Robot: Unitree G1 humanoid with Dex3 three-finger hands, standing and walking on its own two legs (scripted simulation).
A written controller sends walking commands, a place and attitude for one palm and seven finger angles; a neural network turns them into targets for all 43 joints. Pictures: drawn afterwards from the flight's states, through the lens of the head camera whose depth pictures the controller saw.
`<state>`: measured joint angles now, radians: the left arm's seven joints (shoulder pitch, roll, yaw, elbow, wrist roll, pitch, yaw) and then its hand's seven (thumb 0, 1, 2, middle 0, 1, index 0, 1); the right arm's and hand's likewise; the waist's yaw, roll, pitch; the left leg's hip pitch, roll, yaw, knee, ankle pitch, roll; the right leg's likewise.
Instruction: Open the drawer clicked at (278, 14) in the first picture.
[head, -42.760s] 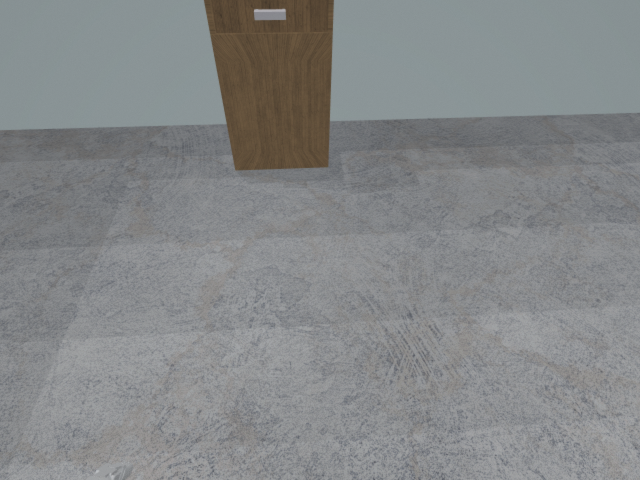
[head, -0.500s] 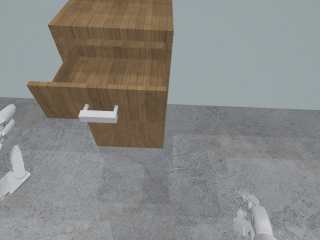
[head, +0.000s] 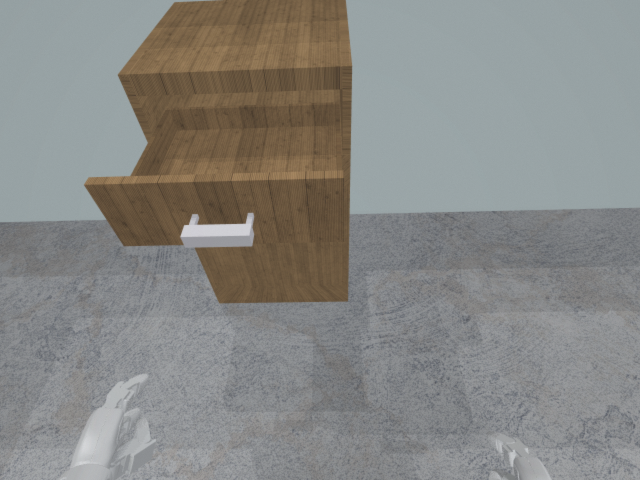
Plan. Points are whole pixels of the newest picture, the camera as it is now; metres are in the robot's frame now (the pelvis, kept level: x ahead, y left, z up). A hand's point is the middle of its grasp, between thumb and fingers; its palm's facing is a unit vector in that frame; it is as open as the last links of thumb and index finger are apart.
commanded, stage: let the arm hang, fingers relaxed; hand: left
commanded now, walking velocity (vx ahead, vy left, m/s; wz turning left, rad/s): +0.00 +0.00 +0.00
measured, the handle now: (220, 226) +0.52 +0.21 -0.01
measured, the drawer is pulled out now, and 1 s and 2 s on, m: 0.29 0.29 0.29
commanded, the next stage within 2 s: look to check the result in 0.94 s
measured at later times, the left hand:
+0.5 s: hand out of the picture -0.06 +0.18 -0.16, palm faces +0.03 -0.97 -0.25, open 7.3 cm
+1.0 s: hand out of the picture +0.00 +0.14 -0.16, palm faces +0.03 -0.98 -0.19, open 7.3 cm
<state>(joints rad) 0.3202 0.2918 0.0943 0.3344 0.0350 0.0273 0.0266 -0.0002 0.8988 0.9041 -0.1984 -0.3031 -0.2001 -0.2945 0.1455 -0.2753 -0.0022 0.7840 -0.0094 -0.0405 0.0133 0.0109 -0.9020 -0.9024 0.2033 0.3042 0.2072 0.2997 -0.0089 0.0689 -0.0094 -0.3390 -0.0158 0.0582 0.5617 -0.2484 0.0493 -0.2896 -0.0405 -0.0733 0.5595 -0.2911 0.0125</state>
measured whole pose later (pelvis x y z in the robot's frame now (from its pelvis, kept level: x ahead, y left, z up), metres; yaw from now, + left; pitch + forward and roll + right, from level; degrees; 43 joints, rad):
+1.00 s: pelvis +0.00 -0.03 +0.01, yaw -1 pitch -2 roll +0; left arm 0.29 0.14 0.01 1.11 0.01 0.00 0.04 0.00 0.91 0.90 -0.20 -0.30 -0.20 -0.29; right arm 0.32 -0.12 -0.01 1.12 -0.01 0.00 -0.04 0.01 -0.91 -0.90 0.20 0.30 0.20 0.30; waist -0.01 0.01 0.06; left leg -0.20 0.02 0.05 0.41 -0.18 0.00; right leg -0.15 0.01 -0.08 0.40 -0.22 -0.03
